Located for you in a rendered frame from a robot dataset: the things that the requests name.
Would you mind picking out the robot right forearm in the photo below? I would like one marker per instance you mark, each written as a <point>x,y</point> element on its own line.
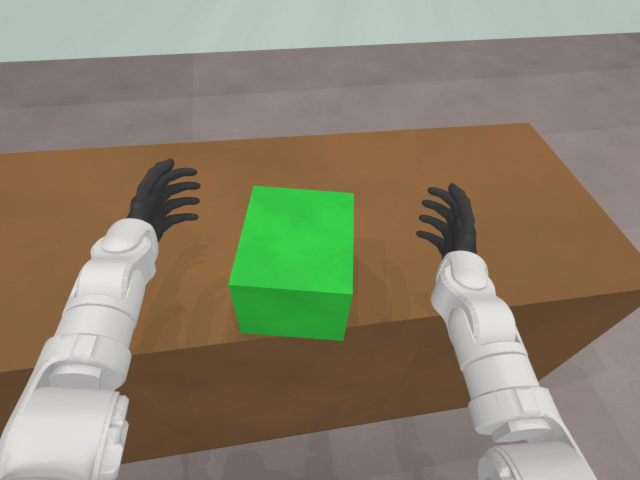
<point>507,401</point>

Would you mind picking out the robot right hand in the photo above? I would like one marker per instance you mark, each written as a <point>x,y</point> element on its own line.
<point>459,234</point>

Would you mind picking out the pedestal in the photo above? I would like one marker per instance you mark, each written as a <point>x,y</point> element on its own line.
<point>196,383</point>

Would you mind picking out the robot left upper arm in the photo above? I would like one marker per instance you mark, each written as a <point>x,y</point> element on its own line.
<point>69,433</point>

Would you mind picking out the robot right upper arm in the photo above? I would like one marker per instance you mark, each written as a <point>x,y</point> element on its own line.
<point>547,460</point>

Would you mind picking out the robot left hand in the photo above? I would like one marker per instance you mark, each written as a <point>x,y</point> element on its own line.
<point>150,203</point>

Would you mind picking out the carton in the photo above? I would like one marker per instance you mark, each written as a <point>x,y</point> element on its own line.
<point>293,271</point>

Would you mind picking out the robot left forearm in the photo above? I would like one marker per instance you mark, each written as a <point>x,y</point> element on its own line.
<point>90,348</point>

